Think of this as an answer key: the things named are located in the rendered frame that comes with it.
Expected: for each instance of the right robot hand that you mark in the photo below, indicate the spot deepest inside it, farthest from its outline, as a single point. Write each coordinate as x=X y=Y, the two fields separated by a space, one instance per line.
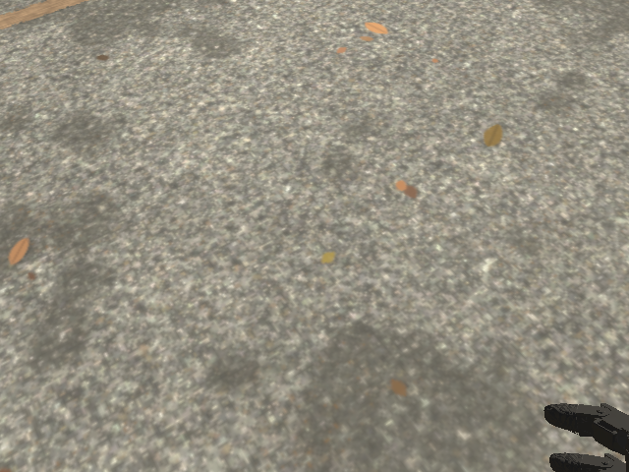
x=607 y=425

